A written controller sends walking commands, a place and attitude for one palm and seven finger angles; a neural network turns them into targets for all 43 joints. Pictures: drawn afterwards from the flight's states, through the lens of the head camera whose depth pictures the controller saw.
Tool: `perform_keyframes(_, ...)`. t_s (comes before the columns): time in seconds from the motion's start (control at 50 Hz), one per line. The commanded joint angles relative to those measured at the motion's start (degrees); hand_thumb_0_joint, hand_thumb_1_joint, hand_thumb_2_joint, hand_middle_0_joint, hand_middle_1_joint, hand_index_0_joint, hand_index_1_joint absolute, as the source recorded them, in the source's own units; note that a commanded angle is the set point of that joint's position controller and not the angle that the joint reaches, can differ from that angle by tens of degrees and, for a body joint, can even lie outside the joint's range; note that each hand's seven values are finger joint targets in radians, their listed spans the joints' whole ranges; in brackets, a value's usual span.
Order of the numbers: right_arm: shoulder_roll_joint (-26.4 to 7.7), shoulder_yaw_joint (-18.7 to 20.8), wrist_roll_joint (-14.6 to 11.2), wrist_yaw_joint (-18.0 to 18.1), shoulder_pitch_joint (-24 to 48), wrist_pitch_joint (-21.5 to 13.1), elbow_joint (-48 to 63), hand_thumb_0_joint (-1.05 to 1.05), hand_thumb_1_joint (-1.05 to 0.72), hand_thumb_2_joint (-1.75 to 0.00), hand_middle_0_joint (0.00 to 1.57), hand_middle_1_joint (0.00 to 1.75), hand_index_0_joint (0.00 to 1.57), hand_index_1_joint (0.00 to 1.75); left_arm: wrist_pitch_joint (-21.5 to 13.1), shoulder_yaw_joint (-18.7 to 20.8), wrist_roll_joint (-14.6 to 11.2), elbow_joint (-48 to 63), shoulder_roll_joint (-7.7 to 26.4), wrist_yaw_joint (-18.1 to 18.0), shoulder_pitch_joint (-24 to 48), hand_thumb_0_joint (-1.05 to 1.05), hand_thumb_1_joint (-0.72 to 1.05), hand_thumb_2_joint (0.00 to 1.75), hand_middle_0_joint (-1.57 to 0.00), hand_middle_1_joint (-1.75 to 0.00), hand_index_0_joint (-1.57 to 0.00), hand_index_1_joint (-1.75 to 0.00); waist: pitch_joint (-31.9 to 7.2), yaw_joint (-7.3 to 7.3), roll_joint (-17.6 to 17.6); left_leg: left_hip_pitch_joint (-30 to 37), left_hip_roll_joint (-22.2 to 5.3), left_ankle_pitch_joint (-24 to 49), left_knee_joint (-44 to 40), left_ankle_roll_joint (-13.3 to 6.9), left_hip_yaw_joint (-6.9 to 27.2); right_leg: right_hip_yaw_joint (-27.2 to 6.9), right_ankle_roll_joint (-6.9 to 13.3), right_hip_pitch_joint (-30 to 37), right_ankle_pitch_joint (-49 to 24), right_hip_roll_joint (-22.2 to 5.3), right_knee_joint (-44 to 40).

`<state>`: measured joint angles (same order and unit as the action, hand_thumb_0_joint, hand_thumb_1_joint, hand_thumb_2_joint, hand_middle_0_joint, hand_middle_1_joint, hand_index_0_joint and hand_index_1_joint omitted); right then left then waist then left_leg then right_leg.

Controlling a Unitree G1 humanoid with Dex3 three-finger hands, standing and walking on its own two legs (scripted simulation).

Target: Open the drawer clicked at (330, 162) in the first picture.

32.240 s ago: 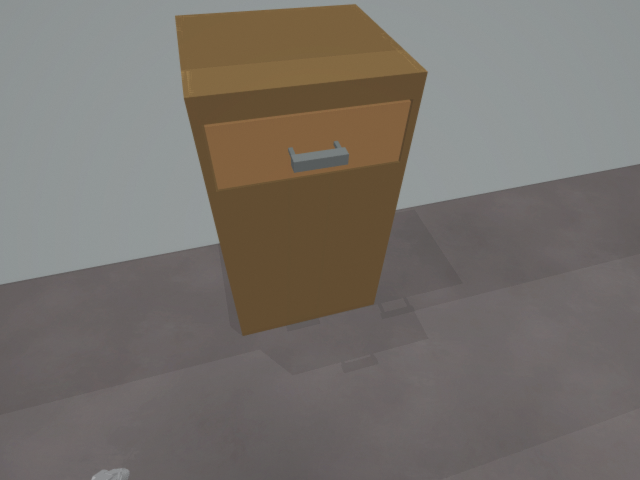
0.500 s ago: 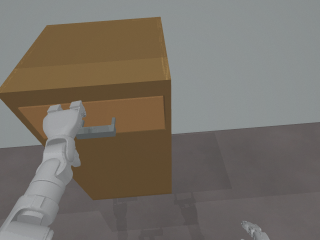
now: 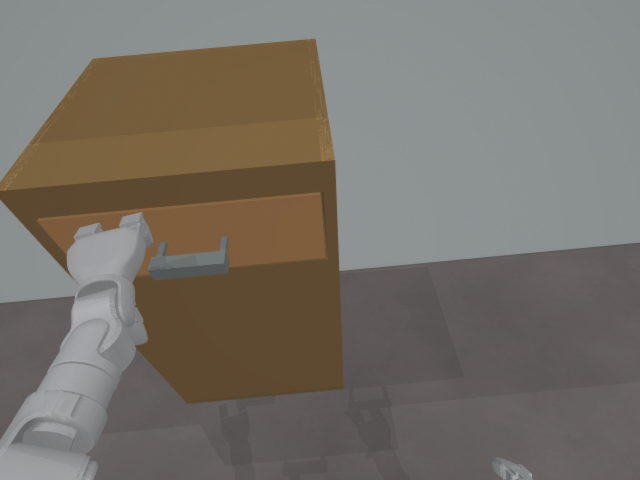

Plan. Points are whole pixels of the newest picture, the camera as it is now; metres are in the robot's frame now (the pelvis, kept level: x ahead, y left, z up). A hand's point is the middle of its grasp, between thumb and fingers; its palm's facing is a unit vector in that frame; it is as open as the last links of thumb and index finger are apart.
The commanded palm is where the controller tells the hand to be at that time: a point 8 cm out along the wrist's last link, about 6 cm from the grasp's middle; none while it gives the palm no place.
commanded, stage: re-aim the fingers above the handle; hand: left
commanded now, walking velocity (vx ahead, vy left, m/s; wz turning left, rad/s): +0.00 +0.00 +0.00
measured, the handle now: (191, 254) +0.46 +0.25 -0.01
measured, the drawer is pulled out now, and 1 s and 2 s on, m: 0.00 0.00 0.00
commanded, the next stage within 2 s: lower the fingers behind the handle in 0.42 s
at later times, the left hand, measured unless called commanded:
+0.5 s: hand (129, 287) +0.36 +0.30 +0.04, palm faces -0.19 -0.04 -0.98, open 13.8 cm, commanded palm +0.35 +0.26 +0.11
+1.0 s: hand (175, 285) +0.38 +0.25 +0.01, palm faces -0.05 -0.04 -1.00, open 13.8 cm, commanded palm +0.36 +0.25 +0.07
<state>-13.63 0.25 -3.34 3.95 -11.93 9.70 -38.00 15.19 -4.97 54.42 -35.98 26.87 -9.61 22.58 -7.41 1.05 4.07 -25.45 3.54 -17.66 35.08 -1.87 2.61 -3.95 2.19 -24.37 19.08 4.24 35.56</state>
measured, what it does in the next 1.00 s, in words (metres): stands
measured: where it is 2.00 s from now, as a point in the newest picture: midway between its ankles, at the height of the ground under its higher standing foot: outside the picture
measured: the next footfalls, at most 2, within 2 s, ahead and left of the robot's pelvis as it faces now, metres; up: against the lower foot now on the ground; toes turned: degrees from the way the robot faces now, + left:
none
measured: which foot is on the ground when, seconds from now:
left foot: down 0.00-1.00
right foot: down 0.00-1.00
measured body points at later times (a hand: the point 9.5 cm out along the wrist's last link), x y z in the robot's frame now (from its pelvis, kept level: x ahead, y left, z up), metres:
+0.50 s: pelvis +0.00 +0.00 +0.00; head +0.03 -0.03 +0.45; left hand +0.37 +0.30 +0.09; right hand +0.12 -0.24 -0.13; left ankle -0.01 +0.10 -0.73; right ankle -0.02 -0.10 -0.73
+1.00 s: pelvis +0.00 +0.01 -0.01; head +0.04 -0.01 +0.44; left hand +0.38 +0.25 +0.07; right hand +0.12 -0.24 -0.14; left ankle -0.01 +0.10 -0.73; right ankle -0.02 -0.10 -0.73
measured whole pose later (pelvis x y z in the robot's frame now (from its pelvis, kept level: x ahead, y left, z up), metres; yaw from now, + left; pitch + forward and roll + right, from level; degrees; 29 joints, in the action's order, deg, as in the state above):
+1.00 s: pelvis +0.00 +0.01 -0.01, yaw +0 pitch +12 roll -1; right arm -12.7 1.5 -2.0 3.7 -13.4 8.2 -37.9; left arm 8.5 -7.0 57.7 -39.6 21.6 -15.2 24.9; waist -8.4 -0.3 3.1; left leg -32.0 3.8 -20.3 40.9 -2.4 3.0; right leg -3.0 1.8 -30.0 21.3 4.2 40.0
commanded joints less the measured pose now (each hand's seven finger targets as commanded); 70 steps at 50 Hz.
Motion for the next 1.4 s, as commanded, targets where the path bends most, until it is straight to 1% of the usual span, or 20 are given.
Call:
perform_keyframes(0.0, -8.86, 2.98, 1.15, 1.9, 4.98, -3.45, 9.34, 0.0, -0.9, -0.9, 0.2, 0.3, 0.2, 0.3, -8.2, -3.88, -1.66, 18.14, 3.92, 7.08, 20.07, 0.0, -0.5, 0.3, -0.3, -1.2, -0.3, -1.2, -10.35, -4.01, -8.77, 7.49, -0.09, 14.05, -1.26, -2.01, -2.04, 1.97, -0.99, 6.83, -20.34, -2.64, -5.53)
perform_keyframes(0.06, -7.03, 3.47, 2.23, 2.04, 3.03, -5.46, 8.3, 0.0, -0.9, -0.9, 0.2, 0.3, 0.2, 0.3, -17.91, -2.44, -0.19, 28.9, 5.88, 4.74, 28.28, 0.0, -0.5, 0.3, -0.3, -1.2, -0.3, -1.2, -14.1, -3.66, 2.54, 13.3, 0.03, 15.4, 0.18, -1.62, -0.17, 1.86, 0.25, 1.57, -14.58, -2.27, -3.97)
perform_keyframes(0.12, -6.11, 4.41, 3.06, 1.75, 1.31, -6.18, 6.39, 0.0, -0.9, -0.9, 0.2, 0.3, 0.2, 0.3, -23.94, 6.54, 3.53, 30.28, 11.93, -3.47, 27.13, 0.0, -0.5, 0.3, -0.3, -1.2, -0.3, -1.2, -17.16, -1.2, 5.62, 14.25, -0.79, 20.1, 2.23, 0.29, 0.83, 2.5, 1.36, -2.18, -14.61, -1.42, -0.53)
perform_keyframes(0.18, -5.86, 4.41, 2.47, 0.88, 1.31, -6.09, 5.05, 0.0, -0.9, -0.9, 0.2, 0.3, 0.2, 0.3, -20.88, 14.93, 4.55, 20.8, 16.78, -11.9, 24.69, 0.0, -0.5, 0.3, -0.3, -1.2, -0.3, -1.2, -16.18, 1.39, 1.47, 6.25, -0.21, 16.41, 2.23, 0.81, 0.01, 3.47, 1.6, -0.05, -13.25, -0.95, 1.2)
perform_keyframes(0.24, -6.23, 3.33, 1.62, 0.4, 5.06, -4.87, 5.35, 0.0, -0.9, -0.9, 0.2, 0.3, 0.2, 0.3, -11.75, 12.16, 4.07, 10.78, 14.96, -15.81, 21.88, 0.0, -0.5, 0.3, -0.3, -1.2, -0.3, -1.2, -14.04, 2.79, -3.96, 1.14, 0.36, 11.62, 0.12, 1.12, -2.37, 2.49, 1.17, 3.34, -10.9, -0.94, -0.32)
perform_keyframes(0.32, -7.33, 2.16, 0.82, 0.65, 5.97, -2.59, 5.54, 0.0, -0.9, -0.9, 0.2, 0.3, 0.2, 0.3, -0.03, 7.22, 3.52, -0.79, 14.8, -11.29, 19.15, 0.0, -0.5, 0.3, -0.3, -1.2, -0.3, -1.2, -15.72, 3.02, -6.58, -0.9, 0.21, 10.79, -2.57, 0.96, -3.85, 0.72, 0.08, 10.57, -13.97, -1.96, -3.2)
perform_keyframes(0.36, -8.72, 2.07, 0.26, 1.24, 5.33, -1.5, 6.69, 0.0, -0.9, -0.9, 0.2, 0.3, 0.2, 0.3, 2.8, 3.87, 2.25, -2.69, 13.4, -5.11, 19.18, 0.0, -0.5, 0.3, -0.3, -1.2, -0.3, -1.2, -15.75, 0.8, -9.43, -0.44, -0.03, 10.65, -2.98, 0.08, -3.97, 0.78, -0.76, 12.53, -16.26, -2.49, -4.56)
perform_keyframes(0.42, -9.82, 2.8, 0.05, 2.29, 3.81, -2.24, 8.51, 0.0, -0.9, -0.9, 0.2, 0.3, 0.2, 0.3, -1.33, -2.59, -0.88, 3.71, 6.45, 4.37, 21.9, 0.0, -0.5, 0.3, -0.3, -1.2, -0.3, -1.2, -13.92, -3.46, -12.03, 3.48, -0.38, 12.9, -1.81, -1.51, -3.19, 1.86, -1.47, 10.72, -21.91, -2.93, -5.4)
perform_keyframes(0.44, -9.59, 2.89, 0.46, 2.62, 3.91, -2.87, 9.14, 0.0, -0.9, -0.9, 0.2, 0.3, 0.2, 0.3, -4.94, -5.79, -1.98, 9.11, 2.75, 6.91, 25.1, 0.0, -0.5, 0.3, -0.3, -1.2, -0.3, -1.2, -13.66, -5.12, -10.83, 5.51, -0.29, 13.68, -1.2, -1.79, -2.53, 2.0, -1.36, 9.14, -21.81, -2.96, -5.38)
perform_keyframes(0.46, -8.93, 3.01, 0.75, 2.69, 3.46, -3.97, 8.9, 0.0, -0.9, -0.9, 0.2, 0.3, 0.2, 0.3, -8.73, -5.51, -2.82, 14.19, 2.5, 7.76, 26.16, 0.0, -0.5, 0.3, -0.3, -1.2, -0.3, -1.2, -14.56, -4.65, -7.09, 7.56, 0.0, 14.49, -0.41, -2.17, -2.16, 1.66, -1.23, 7.79, -21.26, -2.97, -4.98)
perform_keyframes(0.54, -7.38, 4.03, 2.48, 2.38, -0.47, -6.04, 6.85, 0.0, -0.9, -0.9, 0.2, 0.3, 0.2, 0.3, -19.88, -0.64, 0.06, 25.49, 7.25, 3.75, 29.52, 0.0, -0.5, 0.3, -0.3, -1.2, -0.3, -1.2, -18.36, -3.66, 3.75, 15.5, -0.34, 23.23, 2.33, -1.09, 0.61, 2.5, 0.51, 0.22, -18.52, -1.6, -2.01)
perform_keyframes(0.58, -6.92, 4.91, 3.07, 1.89, -1.81, -6.07, 5.77, 0.0, -0.9, -0.9, 0.2, 0.3, 0.2, 0.3, -24.06, 7.06, 2.55, 25.54, 12.07, -1.67, 25.7, 0.0, -0.5, 0.3, -0.3, -1.2, -0.3, -1.2, -18.86, -1.51, 2.97, 13.96, -1.1, 26.01, 3.81, 0.11, 0.81, 2.84, 0.99, -1.8, -18.91, -1.1, 0.34)
perform_keyframes(0.6, -6.61, 4.93, 3.07, 1.54, -1.22, -6.18, 5.85, 0.0, -0.9, -0.9, 0.2, 0.3, 0.2, 0.3, -24.1, 5.36, 2.87, 22.77, 8.7, -4.08, 22.67, 0.0, -0.5, 0.3, -0.3, -1.2, -0.3, -1.2, -17.37, -1.82, 0.96, 11.71, -1.26, 24.19, 4.17, 0.31, 0.65, 3.11, 0.81, -2.82, -18.08, -1.11, 1.09)
perform_keyframes(0.64, -6.75, 5.45, 2.4, 0.16, -1.56, -6.28, 4.99, 0.0, -0.9, -0.9, 0.2, 0.3, 0.2, 0.3, -22.54, 5.19, 3.15, 17.14, 5.42, -7.83, 19.73, 0.0, -0.5, 0.3, -0.3, -1.2, -0.3, -1.2, -13.41, -1.35, -1.13, 7.16, -1.14, 21.0, 3.91, 0.9, 0.6, 4.34, 1.17, -4.92, -15.48, -0.89, 1.59)
perform_keyframes(0.68, -7.4, 5.5, 2.03, -0.92, -0.97, -5.69, 4.81, 0.0, -0.9, -0.9, 0.2, 0.3, 0.2, 0.3, -18.13, 7.91, 4.49, 11.43, 7.76, -11.35, 18.59, 0.0, -0.5, 0.3, -0.3, -1.2, -0.3, -1.2, -12.66, 0.16, -2.11, 3.71, -1.11, 17.43, 3.16, 1.48, 0.22, 4.76, 1.65, -5.43, -12.9, -0.54, 2.42)
perform_keyframes(0.82, -8.2, 4.83, 1.63, -1.05, 0.71, -3.38, 6.64, 0.0, -0.9, -0.9, 0.2, 0.3, 0.2, 0.3, -4.13, 3.49, 6.1, 8.43, 7.56, -12.72, 25.1, 0.0, -0.5, 0.3, -0.3, -1.2, -0.3, -1.2, -22.75, -0.82, -2.71, 5.41, -0.93, 18.6, 2.98, 0.21, -1.84, 3.34, 0.97, 2.3, -17.4, -0.88, 1.35)
perform_keyframes(0.92, -8.17, 4.39, 1.61, 0.72, 0.37, -3.45, 6.88, 0.0, -0.9, -0.9, 0.2, 0.3, 0.2, 0.3, -6.93, 1.61, 3.57, 8.43, 5.85, -7.68, 23.76, 0.0, -0.5, 0.3, -0.3, -1.2, -0.3, -1.2, -19.42, -2.88, -5.57, 5.87, -1.07, 18.27, 2.94, -0.95, -1.46, 2.95, 0.19, 2.79, -19.27, -1.28, -0.14)
perform_keyframes(0.98, -7.89, 4.07, 1.91, 0.89, -0.28, -3.64, 6.57, 0.0, -0.9, -0.9, 0.2, 0.3, 0.2, 0.3, -10.35, 2.81, 4.75, 6.42, 6.68, -6.79, 21.25, 0.0, -0.5, 0.3, -0.3, -1.2, -0.3, -1.2, -14.34, -2.08, -4.58, 4.15, -1.23, 16.53, 2.42, -0.79, -1.07, 3.17, 0.62, 0.04, -16.52, -1.2, -0.23)
perform_keyframes(1.08, -7.41, 4.65, 2.0, -0.29, -0.88, -4.05, 7.15, 0.0, -0.9, -0.9, 0.2, 0.3, 0.2, 0.3, -13.39, 3.05, 5.78, 7.99, 4.65, -9.06, 17.33, 0.0, -0.5, 0.3, -0.3, -1.2, -0.3, -1.2, -14.9, -0.85, -1.07, 4.35, -1.51, 18.83, 3.39, 0.0, -0.93, 3.52, 1.34, -2.16, -16.09, -0.75, 1.41)
perform_keyframes(1.38, -8.12, 4.77, 1.68, -0.47, -2.16, -3.45, 5.38, 0.0, -0.9, -0.9, 0.2, 0.3, 0.2, 0.3, -7.81, 2.28, 6.59, -1.98, 4.94, -12.43, 19.47, 0.0, -0.5, 0.3, -0.3, -1.2, -0.3, -1.2, -15.17, -2.4, -5.66, -1.47, -0.68, 11.76, 4.47, -0.53, -2.24, 2.47, 0.64, -2.17, -14.1, -0.99, 1.32)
